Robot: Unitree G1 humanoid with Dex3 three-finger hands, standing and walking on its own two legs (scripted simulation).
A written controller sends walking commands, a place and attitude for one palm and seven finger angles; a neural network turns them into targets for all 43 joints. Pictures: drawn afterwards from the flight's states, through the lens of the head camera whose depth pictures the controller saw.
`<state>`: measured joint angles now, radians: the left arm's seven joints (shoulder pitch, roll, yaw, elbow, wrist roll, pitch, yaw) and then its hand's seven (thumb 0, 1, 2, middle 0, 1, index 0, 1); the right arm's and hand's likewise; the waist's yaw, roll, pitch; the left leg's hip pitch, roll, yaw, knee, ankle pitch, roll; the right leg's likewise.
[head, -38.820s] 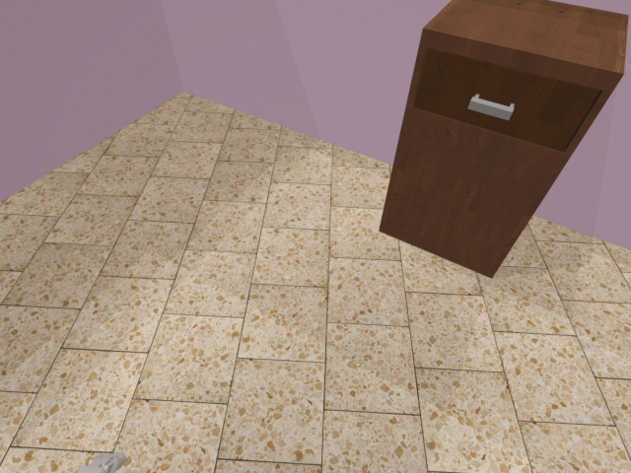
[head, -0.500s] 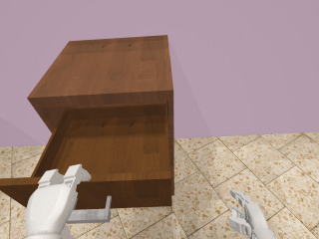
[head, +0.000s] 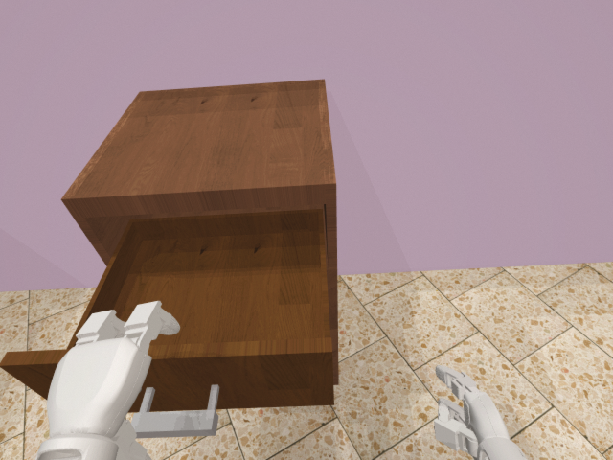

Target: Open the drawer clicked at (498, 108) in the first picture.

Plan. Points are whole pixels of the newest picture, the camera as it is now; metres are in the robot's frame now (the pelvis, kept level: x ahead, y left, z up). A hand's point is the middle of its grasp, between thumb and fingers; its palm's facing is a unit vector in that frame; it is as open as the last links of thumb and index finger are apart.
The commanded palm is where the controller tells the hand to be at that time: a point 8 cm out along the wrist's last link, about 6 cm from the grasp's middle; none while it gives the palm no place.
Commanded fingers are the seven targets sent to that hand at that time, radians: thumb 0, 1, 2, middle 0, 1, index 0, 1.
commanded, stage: lift the hand off the handle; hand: left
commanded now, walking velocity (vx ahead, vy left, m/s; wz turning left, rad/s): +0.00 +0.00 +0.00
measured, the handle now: (178, 408) +0.19 +0.23 -0.06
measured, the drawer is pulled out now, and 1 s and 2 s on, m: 0.29 0.29 0.29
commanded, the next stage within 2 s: draw the hand back to the body in 0.06 s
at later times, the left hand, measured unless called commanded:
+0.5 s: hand (116, 386) +0.16 +0.23 +0.10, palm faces +0.12 -0.15 -0.98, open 13.8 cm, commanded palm +0.12 +0.23 +0.16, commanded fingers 0.00 -0.50 0.30 -0.30 -1.20 -0.30 -1.20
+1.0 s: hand (108, 357) +0.17 +0.22 +0.15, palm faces +0.36 -0.87 -0.35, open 13.2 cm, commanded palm +0.11 +0.27 +0.18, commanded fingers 0.00 -0.05 0.50 -0.27 -0.91 -0.27 -0.91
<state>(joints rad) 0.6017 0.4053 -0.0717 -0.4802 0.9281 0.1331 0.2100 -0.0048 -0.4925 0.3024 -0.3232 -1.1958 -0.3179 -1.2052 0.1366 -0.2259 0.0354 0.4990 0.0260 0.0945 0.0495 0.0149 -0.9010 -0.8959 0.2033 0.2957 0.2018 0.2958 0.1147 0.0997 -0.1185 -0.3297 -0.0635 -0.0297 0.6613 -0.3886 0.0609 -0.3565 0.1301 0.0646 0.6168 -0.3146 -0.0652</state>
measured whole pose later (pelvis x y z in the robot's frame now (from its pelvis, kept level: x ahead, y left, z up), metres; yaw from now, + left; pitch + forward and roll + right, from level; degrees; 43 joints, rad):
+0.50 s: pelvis +0.01 +0.00 +0.00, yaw +0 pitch +3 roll -1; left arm 0.66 0.44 -0.02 -0.55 0.91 0.14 0.19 0.00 -0.49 0.30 -0.32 -1.20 -0.32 -1.21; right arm 0.14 -0.24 0.04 0.48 0.03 0.11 0.06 0.01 -0.90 -0.90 0.20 0.30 0.20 0.30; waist 0.12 0.10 -0.12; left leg -0.31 -0.06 -0.03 0.65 -0.39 0.07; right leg -0.34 0.13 0.07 0.60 -0.32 -0.06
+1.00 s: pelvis +0.00 +0.00 +0.01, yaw +4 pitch -1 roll -1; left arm 0.60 0.31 0.17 -0.56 -0.03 -0.06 0.11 -0.01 -0.34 0.37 -0.31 -1.09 -0.30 -1.10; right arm 0.22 -0.18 0.06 0.57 0.02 -0.12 -0.06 0.01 -0.90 -0.90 0.20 0.30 0.20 0.30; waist 0.05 0.04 -0.03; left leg -0.18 -0.09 -0.09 0.54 -0.33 0.06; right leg -0.18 0.09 0.01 0.49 -0.28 -0.06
